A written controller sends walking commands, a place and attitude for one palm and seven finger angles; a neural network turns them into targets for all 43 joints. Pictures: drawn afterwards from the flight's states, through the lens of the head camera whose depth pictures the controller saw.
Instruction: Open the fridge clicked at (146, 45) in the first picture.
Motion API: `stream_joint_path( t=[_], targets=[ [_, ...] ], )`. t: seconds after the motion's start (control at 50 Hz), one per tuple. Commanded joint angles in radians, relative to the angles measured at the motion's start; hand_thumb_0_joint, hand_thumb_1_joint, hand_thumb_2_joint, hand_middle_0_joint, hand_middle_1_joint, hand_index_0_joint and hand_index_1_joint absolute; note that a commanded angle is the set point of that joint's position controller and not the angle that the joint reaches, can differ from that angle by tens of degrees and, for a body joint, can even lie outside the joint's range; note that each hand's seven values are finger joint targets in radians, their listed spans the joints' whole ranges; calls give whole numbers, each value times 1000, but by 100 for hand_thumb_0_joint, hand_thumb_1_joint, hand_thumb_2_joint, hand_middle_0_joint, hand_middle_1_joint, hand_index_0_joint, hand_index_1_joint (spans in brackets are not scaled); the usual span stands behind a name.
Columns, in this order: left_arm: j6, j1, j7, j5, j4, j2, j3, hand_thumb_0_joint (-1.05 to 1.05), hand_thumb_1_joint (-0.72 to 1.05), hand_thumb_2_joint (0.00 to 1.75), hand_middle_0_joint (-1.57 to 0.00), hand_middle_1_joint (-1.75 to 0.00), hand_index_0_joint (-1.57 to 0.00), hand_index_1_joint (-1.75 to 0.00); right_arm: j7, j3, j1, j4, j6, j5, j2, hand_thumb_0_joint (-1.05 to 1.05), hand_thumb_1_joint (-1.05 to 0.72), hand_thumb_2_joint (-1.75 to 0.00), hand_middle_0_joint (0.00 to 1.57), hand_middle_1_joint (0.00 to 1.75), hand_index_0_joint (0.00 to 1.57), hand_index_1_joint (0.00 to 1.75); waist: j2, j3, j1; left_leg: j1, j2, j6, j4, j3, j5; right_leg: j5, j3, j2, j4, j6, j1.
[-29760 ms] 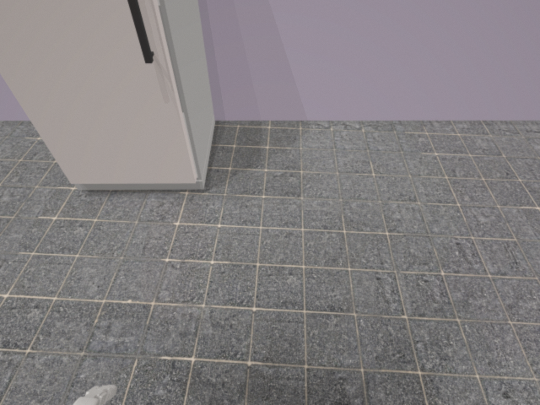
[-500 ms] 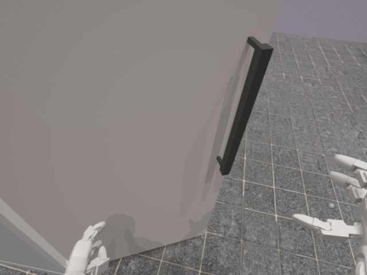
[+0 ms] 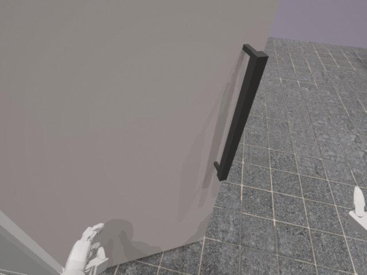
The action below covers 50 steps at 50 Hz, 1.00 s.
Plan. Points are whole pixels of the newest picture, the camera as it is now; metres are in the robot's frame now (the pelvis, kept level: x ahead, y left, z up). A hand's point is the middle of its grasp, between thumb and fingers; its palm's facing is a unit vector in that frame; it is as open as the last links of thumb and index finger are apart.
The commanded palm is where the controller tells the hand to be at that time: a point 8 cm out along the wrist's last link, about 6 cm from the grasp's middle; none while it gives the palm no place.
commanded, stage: draw the hand back to the body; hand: right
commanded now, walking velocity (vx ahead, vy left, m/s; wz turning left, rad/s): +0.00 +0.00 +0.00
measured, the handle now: (232, 125) +0.41 -0.12 +0.13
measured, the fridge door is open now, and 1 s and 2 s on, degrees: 65 65 65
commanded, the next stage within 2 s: step back with the hand held close in 0.30 s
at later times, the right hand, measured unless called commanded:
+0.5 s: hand (351, 211) +0.18 -0.26 +0.16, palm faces +0.48 +0.79 -0.38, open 7.4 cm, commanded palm +0.13 -0.29 +0.17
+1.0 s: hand out of the picture +0.15 -0.28 +0.15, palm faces +0.41 +0.78 -0.47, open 7.4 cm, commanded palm +0.09 -0.32 +0.17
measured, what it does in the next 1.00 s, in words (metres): shifts its weight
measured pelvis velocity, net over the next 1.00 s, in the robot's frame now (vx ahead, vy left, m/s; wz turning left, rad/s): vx -0.06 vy -0.02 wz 0.03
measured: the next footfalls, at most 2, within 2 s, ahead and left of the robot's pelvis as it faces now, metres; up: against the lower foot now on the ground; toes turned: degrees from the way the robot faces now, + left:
left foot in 1.94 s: -0.20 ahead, +0.10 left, +0.00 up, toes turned -3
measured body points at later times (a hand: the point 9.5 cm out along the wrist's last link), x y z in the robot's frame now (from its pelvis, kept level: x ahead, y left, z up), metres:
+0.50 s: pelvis -0.01 +0.01 +0.00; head -0.02 +0.02 +0.45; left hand +0.17 +0.23 -0.09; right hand +0.15 -0.30 +0.18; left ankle +0.00 +0.13 -0.75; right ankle -0.01 -0.10 -0.75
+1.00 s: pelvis -0.06 -0.02 -0.01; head -0.04 -0.02 +0.44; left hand +0.11 +0.22 -0.10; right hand +0.12 -0.32 +0.17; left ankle +0.00 +0.13 -0.75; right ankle -0.01 -0.10 -0.75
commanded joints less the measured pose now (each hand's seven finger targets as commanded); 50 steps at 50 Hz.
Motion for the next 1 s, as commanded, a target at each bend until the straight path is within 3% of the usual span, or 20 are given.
stream_joint_path(
  t=[0.0, 0.16, 0.2, 0.28, 0.32, 0.36, 0.38, 0.4, 0.42, 0.44, 0.46, 0.48, 0.54, 0.62, 0.68, 0.74, 0.8, 0.84, 0.9, 0.98],
  targets=[
    [-52, -126, 12, -1, -155, 114, 37, 0, 90, 90, -20, -30, -20, -30, -20, -103, -121, -188, -64, -3, -182, 0, -90, -90, 20, 30, 20, 30, 18, -44, 13, -35, -24, 29, -64, -28, 85, 184, 41, -12, -63, 0, -8],
    [-61, -132, 19, 5, -148, 107, 35, 0, 90, 90, -20, -30, -20, -30, -24, -118, -111, -205, -73, -6, -198, 0, -90, -90, 20, 30, 20, 30, -32, -73, 5, -7, -21, 31, -74, -37, 105, 192, 29, -1, -59, -6, 10],
    [-62, -136, 18, 4, -148, 106, 35, 0, 90, 90, -20, -30, -20, -30, -22, -114, -110, -193, -72, -4, -191, 0, -90, -90, 20, 30, 20, 30, 1, -53, 7, -15, -24, 29, -82, -35, 89, 180, 29, -2, -62, -6, 3],
    [-61, -140, 20, 3, -148, 105, 35, 0, 90, 90, -20, -30, -20, -30, -20, -115, -122, -191, -72, -4, -193, 0, -90, -90, 20, 30, 20, 30, -22, -36, 8, -23, -24, 28, -94, -39, 60, 148, 26, -1, -69, -7, 1],
    [-63, -138, 23, 4, -145, 110, 38, 0, 90, 90, -20, -30, -20, -30, -22, -127, -113, -179, -72, -4, -205, 0, -90, -90, 20, 30, 20, 30, 7, -40, 5, -16, -24, 29, -97, -37, 59, 147, 28, -2, -71, -8, 0],
    [-64, -140, 21, 4, -147, 105, 36, 0, 90, 90, -20, -30, -20, -30, -20, -117, -109, -187, -75, -4, -193, 0, -90, -90, 20, 30, 20, 30, -14, -45, 6, -15, -24, 28, -96, -40, 64, 153, 24, 0, -70, -9, 6],
    [-64, -138, 21, 5, -146, 105, 36, 0, 90, 90, -20, -30, -20, -30, -20, -119, -103, -176, -74, -1, -192, 0, -90, -90, 20, 30, 20, 30, 12, -40, 7, -18, -24, 26, -100, -39, 54, 142, 24, -1, -73, -9, 3],
    [-70, -145, 19, 6, -153, 102, 32, 0, 90, 90, -20, -30, -20, -30, -13, -49, -149, -224, -80, -7, -143, 0, -90, -90, 20, 30, 20, 30, 3, -49, 16, -21, -22, 24, -99, -40, 55, 141, 23, 2, -70, -12, 14],
    [-45, -148, 11, -22, -210, 108, -1, 0, 90, 90, -20, -30, -20, -30, -28, -222, -339, -284, -128, -14, -330, 0, -90, -90, 20, 30, 20, 30, -58, 36, 48, -106, 14, 26, -126, -119, 71, 41, 32, -12, -46, -15, -75],
    [-31, -146, 18, -10, -192, 110, 10, 0, 90, 90, -20, -30, -20, -30, -15, -142, -194, -215, -131, -18, -225, 0, -90, -90, 20, 30, 20, 30, 34, 49, 50, -166, 41, 32, -129, -131, 98, 28, 47, -19, -12, -22, -111],
    [-19, -121, 14, -9, -204, 115, 18, 0, 90, 90, -20, -30, -20, -30, -9, -117, -95, -175, -121, -26, -188, 0, -90, -90, 20, 30, 20, 30, 80, 8, 51, -180, 60, 35, -120, -147, 118, 46, 44, -23, 18, -21, -95],
    [-6, -111, 11, -9, -217, 114, 20, 0, 90, 90, -20, -30, -20, -30, -6, -99, -58, -189, -120, -27, -170, 0, -90, -90, 20, 30, 20, 30, 66, -46, 53, -176, 75, 37, -102, -151, 132, 65, 37, -25, 34, -21, -80],
    [17, -95, 19, -10, -241, 117, 32, 0, 90, 90, -20, -30, -20, -30, -17, -142, 13, -232, -126, -26, -206, 0, -90, -90, 20, 30, 20, 30, 35, -167, 50, -130, 77, 31, -17, -121, 243, 181, 37, -42, 39, -20, -65],
    [47, -105, 31, -9, -271, 119, 41, 0, 90, 90, -20, -30, -20, -30, -29, -189, 62, -271, -120, -22, -247, 0, -90, -90, 20, 30, 20, 30, -4, -224, 43, -123, 47, 15, 71, -88, 306, 342, 53, -69, 40, -23, -71],
    [60, -102, 37, -10, -286, 121, 40, 0, 90, 90, -20, -30, -20, -30, -33, -188, 69, -293, -118, -20, -243, 0, -90, -90, 20, 30, 20, 30, -22, -210, 42, -134, 24, 7, 115, -80, 264, 370, 69, -86, 27, -25, -110],
    [60, -101, 41, -11, -288, 124, 41, 0, 90, 90, -20, -30, -20, -30, -39, -187, 74, -281, -114, -20, -238, 0, -90, -90, 20, 30, 20, 30, -20, -180, 44, -148, 12, 5, 137, -84, 196, 312, 87, -101, 7, -34, -162],
    [52, -96, 43, -11, -287, 132, 41, 0, 90, 90, -20, -30, -20, -30, -45, -177, 48, -278, -126, -28, -226, 0, -90, -90, 20, 30, 20, 30, -22, -128, 48, -147, 6, 6, 140, -102, 88, 54, 105, -109, -35, -50, -281],
    [43, -88, 47, -13, -281, 132, 42, 0, 90, 90, -20, -30, -20, -30, -49, -173, 40, -275, -133, -33, -222, 0, -90, -90, 20, 30, 20, 30, 17, -115, 55, -148, 21, 13, 120, -125, 86, -53, 102, -93, -24, -53, -320],
    [31, -71, 46, -15, -275, 130, 42, 0, 90, 90, -20, -30, -20, -30, -56, -168, 27, -281, -151, -41, -221, 0, -90, -90, 20, 30, 20, 30, 66, -97, 66, -204, 46, 25, 62, -164, -39, -202, 107, -72, -1, -55, -346],
    [10, -65, 51, -12, -272, 132, 42, 0, 90, 90, -20, -30, -20, -30, -69, -183, 15, -312, -180, -51, -232, 0, -90, -90, 20, 30, 20, 30, 19, -105, 68, -188, 32, 20, 86, -146, -98, -290, 136, -87, -30, -65, -395]
  ],
)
